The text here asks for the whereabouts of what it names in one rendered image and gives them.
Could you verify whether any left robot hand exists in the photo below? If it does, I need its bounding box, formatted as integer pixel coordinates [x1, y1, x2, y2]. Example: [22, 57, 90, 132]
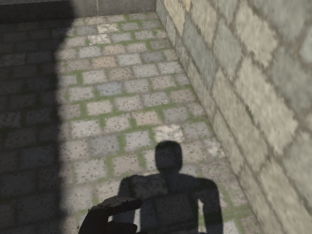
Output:
[77, 195, 148, 234]

